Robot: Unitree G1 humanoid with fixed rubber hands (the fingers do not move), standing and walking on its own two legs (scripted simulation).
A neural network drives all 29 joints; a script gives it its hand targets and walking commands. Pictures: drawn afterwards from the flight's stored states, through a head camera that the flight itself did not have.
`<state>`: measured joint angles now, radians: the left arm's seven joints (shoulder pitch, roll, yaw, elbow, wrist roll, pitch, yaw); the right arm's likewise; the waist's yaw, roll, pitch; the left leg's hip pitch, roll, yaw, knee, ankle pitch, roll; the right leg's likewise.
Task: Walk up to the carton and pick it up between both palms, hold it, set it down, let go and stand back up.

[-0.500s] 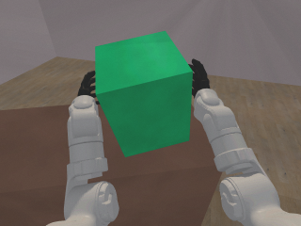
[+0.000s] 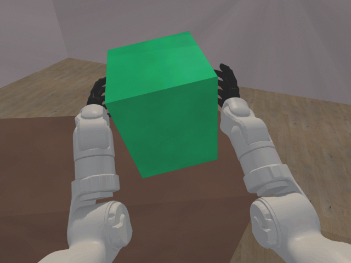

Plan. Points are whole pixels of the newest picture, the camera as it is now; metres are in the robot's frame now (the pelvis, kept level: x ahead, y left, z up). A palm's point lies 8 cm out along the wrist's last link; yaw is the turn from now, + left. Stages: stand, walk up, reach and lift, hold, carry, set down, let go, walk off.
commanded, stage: hold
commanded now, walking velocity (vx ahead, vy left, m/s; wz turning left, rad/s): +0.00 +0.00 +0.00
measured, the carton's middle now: (164, 107) +0.43 +0.01 +0.20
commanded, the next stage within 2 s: none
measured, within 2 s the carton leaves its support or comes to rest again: neither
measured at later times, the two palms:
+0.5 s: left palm (94, 117) +0.35 +0.17 +0.23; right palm (231, 108) +0.34 -0.12 +0.24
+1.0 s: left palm (105, 113) +0.36 +0.14 +0.23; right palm (240, 107) +0.35 -0.14 +0.24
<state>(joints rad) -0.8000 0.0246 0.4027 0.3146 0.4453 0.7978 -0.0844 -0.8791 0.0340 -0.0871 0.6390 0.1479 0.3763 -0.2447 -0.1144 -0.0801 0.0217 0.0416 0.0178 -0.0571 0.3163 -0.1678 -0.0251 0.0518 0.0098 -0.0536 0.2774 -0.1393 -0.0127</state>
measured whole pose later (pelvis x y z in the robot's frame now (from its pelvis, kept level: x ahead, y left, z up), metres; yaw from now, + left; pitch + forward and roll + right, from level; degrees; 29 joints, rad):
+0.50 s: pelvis -0.01 +0.01 +0.00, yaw -2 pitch -13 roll +0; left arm -0.74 -0.04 0.40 0.19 0.47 0.84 -0.09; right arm -0.81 0.02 -0.07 0.54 0.16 0.40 -0.23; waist -0.09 -0.05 0.06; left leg 0.08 0.01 -0.02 0.31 -0.16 -0.01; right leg 0.08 0.00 -0.02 0.27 -0.12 0.00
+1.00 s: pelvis +0.00 +0.00 +0.00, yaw -1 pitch -12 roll -1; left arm -0.74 -0.04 0.41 0.22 0.45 0.79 -0.06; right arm -0.79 0.00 -0.01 0.53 0.20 0.36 -0.27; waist -0.13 -0.04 0.03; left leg 0.06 0.02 -0.04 0.32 -0.17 -0.02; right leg 0.07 0.02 -0.04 0.28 -0.13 -0.01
